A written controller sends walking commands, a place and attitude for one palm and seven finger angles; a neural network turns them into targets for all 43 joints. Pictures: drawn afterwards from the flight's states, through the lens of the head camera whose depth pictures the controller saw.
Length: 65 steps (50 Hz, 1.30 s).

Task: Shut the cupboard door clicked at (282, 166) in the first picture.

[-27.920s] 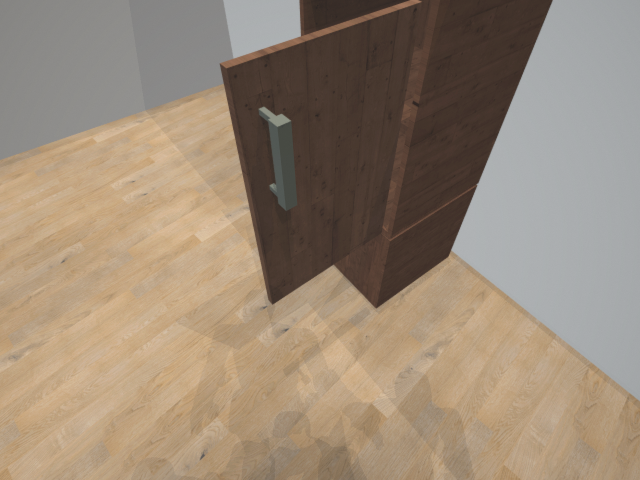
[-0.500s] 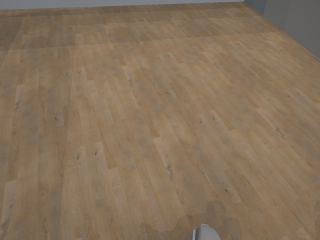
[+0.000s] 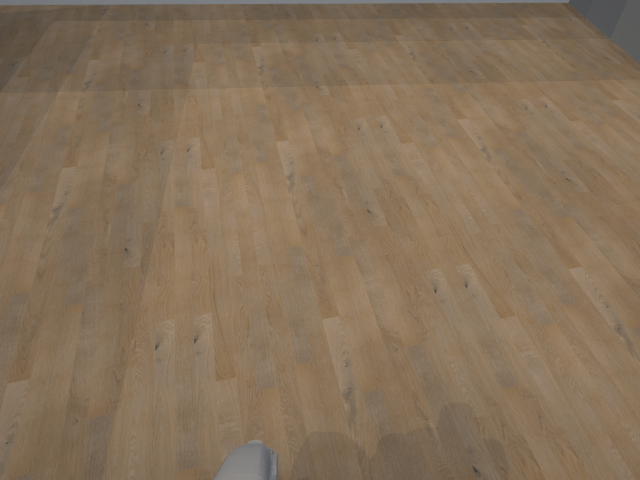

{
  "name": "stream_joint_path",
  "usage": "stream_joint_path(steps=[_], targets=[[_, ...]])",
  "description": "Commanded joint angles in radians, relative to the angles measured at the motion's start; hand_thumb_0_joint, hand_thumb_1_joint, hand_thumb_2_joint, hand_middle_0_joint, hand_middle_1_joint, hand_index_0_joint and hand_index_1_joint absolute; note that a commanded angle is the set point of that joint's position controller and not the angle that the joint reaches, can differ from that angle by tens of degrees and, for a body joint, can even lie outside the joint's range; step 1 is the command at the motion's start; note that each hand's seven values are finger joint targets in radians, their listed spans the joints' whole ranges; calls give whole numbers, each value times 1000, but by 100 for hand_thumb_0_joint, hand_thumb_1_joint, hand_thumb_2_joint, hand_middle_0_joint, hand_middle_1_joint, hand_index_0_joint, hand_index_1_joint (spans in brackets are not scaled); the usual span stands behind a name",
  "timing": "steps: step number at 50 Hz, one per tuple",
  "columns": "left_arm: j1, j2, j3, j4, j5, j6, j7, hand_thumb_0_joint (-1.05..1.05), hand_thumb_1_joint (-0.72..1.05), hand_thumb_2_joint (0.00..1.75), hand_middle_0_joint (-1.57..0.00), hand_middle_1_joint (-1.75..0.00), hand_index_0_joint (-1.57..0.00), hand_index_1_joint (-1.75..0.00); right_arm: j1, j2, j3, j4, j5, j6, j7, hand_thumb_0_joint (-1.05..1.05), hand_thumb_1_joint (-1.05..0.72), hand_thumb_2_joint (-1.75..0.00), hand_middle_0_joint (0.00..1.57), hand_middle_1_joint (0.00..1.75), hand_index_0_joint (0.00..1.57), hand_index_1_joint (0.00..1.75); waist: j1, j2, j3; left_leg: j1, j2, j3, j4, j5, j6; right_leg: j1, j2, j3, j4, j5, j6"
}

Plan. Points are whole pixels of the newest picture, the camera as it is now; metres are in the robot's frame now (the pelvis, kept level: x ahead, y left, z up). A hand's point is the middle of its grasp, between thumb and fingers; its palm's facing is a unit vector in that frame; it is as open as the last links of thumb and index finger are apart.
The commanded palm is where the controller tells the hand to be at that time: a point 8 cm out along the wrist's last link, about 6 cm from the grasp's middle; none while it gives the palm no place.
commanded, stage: turn to face it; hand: left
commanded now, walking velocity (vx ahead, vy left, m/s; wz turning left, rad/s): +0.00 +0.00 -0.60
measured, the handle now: out of the picture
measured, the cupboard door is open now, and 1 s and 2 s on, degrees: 57 57 57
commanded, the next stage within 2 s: none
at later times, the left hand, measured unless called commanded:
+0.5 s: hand (175, 446) +0.19 +0.22 -0.17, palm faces -0.14 -0.96 -0.24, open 7.4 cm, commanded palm none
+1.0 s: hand (218, 363) +0.32 +0.18 -0.18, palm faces -0.47 -0.86 -0.20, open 7.4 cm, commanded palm none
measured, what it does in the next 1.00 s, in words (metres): walks ahead, turning right: left foot, then right foot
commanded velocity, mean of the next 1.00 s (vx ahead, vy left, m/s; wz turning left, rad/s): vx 0.00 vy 0.00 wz -0.60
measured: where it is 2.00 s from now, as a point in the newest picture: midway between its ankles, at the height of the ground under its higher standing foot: outside the picture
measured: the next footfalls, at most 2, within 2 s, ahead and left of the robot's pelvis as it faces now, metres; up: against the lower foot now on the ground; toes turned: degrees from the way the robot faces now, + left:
left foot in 0.12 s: +0.18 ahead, +0.13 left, +0.00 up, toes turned +4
right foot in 0.54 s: +0.11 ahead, -0.10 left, +0.00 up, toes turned -22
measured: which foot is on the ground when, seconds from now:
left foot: up 0.00-0.10, down 0.12-0.56, up 0.58-0.92, down 0.94-1.00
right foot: down 0.00-0.14, up 0.16-0.52, down 0.54-0.94, up 0.96-1.00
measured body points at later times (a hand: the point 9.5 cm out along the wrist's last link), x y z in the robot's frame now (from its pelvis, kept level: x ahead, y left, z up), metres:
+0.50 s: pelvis +0.09 +0.03 -0.01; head +0.12 +0.02 +0.44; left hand +0.20 +0.27 -0.15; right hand +0.14 -0.22 -0.16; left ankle +0.14 +0.12 -0.74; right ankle +0.08 -0.09 -0.72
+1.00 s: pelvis +0.14 +0.04 -0.01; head +0.20 +0.05 +0.44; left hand +0.34 +0.23 -0.17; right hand +0.10 -0.23 -0.13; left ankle +0.20 +0.15 -0.74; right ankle +0.06 -0.06 -0.71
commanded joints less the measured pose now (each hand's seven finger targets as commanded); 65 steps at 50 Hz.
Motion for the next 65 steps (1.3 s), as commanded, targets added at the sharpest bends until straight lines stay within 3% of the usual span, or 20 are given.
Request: stream_joint_path(steps=[1, 4, 5, 7, 8, 14, 25, 26, 28, 30, 35, 40, 44, 45, 46, 47, 48, 53, 62, 65], targets=[[74, 91, -2, -13, 6, -12, 1, 0, 90, 90, -20, -30, -20, -30, 13, 26, 19, -66, -6, -20, 15, 0, -90, -90, 20, 30, 20, 30, 9, -153, -30, 136, -6, 45, -284, 95, 0, -46, -207, 81, -89, 568, -113], [84, 87, -14, 13, -5, 3, 7, 0, 90, 90, -20, -30, -20, -30, 73, -13, 20, -28, -10, -42, 7, 0, -90, -90, 20, 30, 20, 30, -14, -103, -94, 405, -32, 55, -521, 294, -10, -87, -141, 118, 23, 464, -87], [107, 80, -18, 14, -8, 11, 9, 0, 90, 90, -20, -30, -20, -30, 137, -88, 8, -12, -14, -50, 0, 0, -90, -90, 20, 30, 20, 30, -33, 15, -161, 544, 32, 1, -545, 492, -2, -127, -98, 110, 121, 285, -54], [167, 50, -24, 10, -20, 36, 13, 0, 90, 90, -20, -30, -20, -30, 178, -235, -16, -15, -15, -43, -26, 0, -90, -90, 20, 30, 20, 30, -46, 292, -250, 631, 339, -267, -613, 771, 166, -238, 43, 97, 410, -437, 11], [143, 58, -22, -10, -11, 48, 12, 0, 90, 90, -20, -30, -20, -30, 130, -249, -15, -35, -21, -34, -34, 0, -90, -90, 20, 30, 20, 30, -42, 226, -183, 541, 371, -270, -657, 586, 209, -261, 52, 149, 554, -481, -4], [92, 58, 12, -15, -4, 94, -25, 0, 90, 90, -20, -30, -20, -30, -114, -198, -4, -120, -18, -18, -50, 0, -90, -90, 20, 30, 20, 30, 29, 132, -98, 355, 309, -54, -722, 332, 150, -292, 5, 184, 638, -252, 19], [83, 71, 45, -98, 7, 105, -38, 0, 90, 90, -20, -30, -20, -30, -165, -203, -42, -146, -11, 12, -33, 0, -90, -90, 20, 30, 20, 30, 71, 105, -91, 287, 301, 88, -604, 54, 83, -110, 46, 119, 204, 14, 8], [114, 102, 52, -93, 9, 100, -36, 0, 90, 90, -20, -30, -20, -30, -172, -188, -43, -152, -8, 14, -30, 0, -90, -90, 20, 30, 20, 30, 91, 29, -94, 239, 256, 134, -502, 19, 46, -48, 24, 169, 113, 72, -10], [137, 259, 70, -99, 14, 78, -19, 0, 90, 90, -20, -30, -20, -30, -205, -101, -21, -212, -1, 21, -20, 0, -90, -90, 20, 30, 20, 30, 131, -375, -54, -25, -8, 143, -54, -343, -49, -1, -283, 677, -146, 347, -188], [89, 239, 72, -115, 7, 77, 2, 0, 90, 90, -20, -30, -20, -30, -211, -119, -24, -215, -2, 33, -23, 0, -90, -90, 20, 30, 20, 30, 94, -236, -48, -91, 18, -20, 114, -234, -46, -18, -270, 668, -148, 268, -228], [-14, 201, 49, -147, 2, 70, 1, 0, 90, 90, -20, -30, -20, -30, -135, -123, -18, -180, -2, 24, -20, 0, -90, -90, 20, 30, 20, 30, 42, -127, -169, -5, 8, -26, 15, -74, -78, 69, -147, 463, -46, 400, -177], [19, 242, 57, -127, 6, 79, -6, 0, 90, 90, -20, -30, -20, -30, -164, -119, -8, -206, 6, 15, -31, 0, -90, -90, 20, 30, 20, 30, 71, -139, -153, 69, -30, -9, -232, -127, -83, 83, -151, 532, -3, 515, -204], [-62, 239, 57, -139, -1, 92, -10, 0, 90, 90, -20, -30, -20, -30, -58, -138, -8, -182, 14, 4, -40, 0, -90, -90, 20, 30, 20, 30, 11, -159, -142, 315, -46, -14, -544, 47, -71, -82, -96, 550, 70, 425, -131], [-84, 208, 49, -155, -10, 97, -13, 0, 90, 90, -20, -30, -20, -30, -7, -177, -13, -166, 10, -8, -44, 0, -90, -90, 20, 30, 20, 30, -11, -69, -165, 453, 12, -45, -668, 131, -58, -179, -31, 492, 134, 301, -80], [-61, 146, 37, -177, -20, 102, -21, 0, 90, 90, -20, -30, -20, -30, 8, -272, -28, -169, -6, -19, -46, 0, -90, -90, 20, 30, 20, 30, -5, 207, -178, 563, 239, -277, -747, 262, 20, -353, 113, 370, 304, -39, -13], [-78, 145, 31, -195, -14, 102, -26, 0, 90, 90, -20, -30, -20, -30, 27, -321, -36, -183, -12, -12, -51, 0, -90, -90, 20, 30, 20, 30, -17, 305, -160, 532, 402, -387, -753, 412, 128, -408, 132, 268, 534, -380, 19], [-100, 166, 35, -202, -7, 104, -30, 0, 90, 90, -20, -30, -20, -30, 19, -307, -29, -194, -20, -7, -52, 0, -90, -90, 20, 30, 20, 30, -20, 196, -131, 445, 410, -355, -737, 422, 176, -378, 91, 299, 669, -370, 17], [-105, 136, 36, -179, -5, 122, -56, 0, 90, 90, -20, -30, -20, -30, -67, -232, -13, -211, -21, -11, -57, 0, -90, -90, 20, 30, 20, 30, 26, 175, -88, 474, 264, -75, -676, 588, 130, -402, 50, 235, 697, -226, 50], [-156, 118, 24, -209, -4, 110, -62, 0, 90, 90, -20, -30, -20, -30, -13, -266, -42, -177, -17, -3, -37, 0, -90, -90, 20, 30, 20, 30, -9, 219, -127, 517, 288, 51, -585, 590, 100, -219, 71, 133, 289, -144, 19], [8, 195, 40, -162, 3, 91, -51, 0, 90, 90, -20, -30, -20, -30, -54, -255, -46, -191, 0, 0, -26, 0, -90, -90, 20, 30, 20, 30, 82, 60, -186, 357, 221, 141, -340, 414, -4, 88, 18, 202, -12, 204, -28]])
